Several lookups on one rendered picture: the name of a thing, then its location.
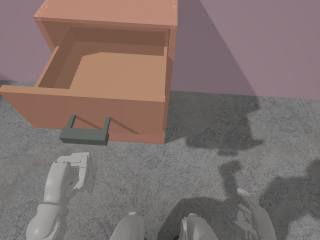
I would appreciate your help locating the robot right hand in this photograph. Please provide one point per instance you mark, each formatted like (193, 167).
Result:
(258, 224)

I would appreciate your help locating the drawer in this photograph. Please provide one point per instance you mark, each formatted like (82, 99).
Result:
(98, 72)

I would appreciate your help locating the robot left hand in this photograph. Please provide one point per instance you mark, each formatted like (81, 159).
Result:
(77, 168)

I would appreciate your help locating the robot left forearm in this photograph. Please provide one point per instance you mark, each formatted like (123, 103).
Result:
(49, 223)

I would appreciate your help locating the cabinet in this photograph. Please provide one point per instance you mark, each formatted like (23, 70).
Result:
(53, 17)

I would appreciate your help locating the left robot shin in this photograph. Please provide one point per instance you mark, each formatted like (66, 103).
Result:
(133, 213)

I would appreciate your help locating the right robot thigh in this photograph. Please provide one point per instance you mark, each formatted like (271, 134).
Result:
(195, 228)

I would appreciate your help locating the handle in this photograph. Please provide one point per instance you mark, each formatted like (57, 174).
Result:
(84, 136)

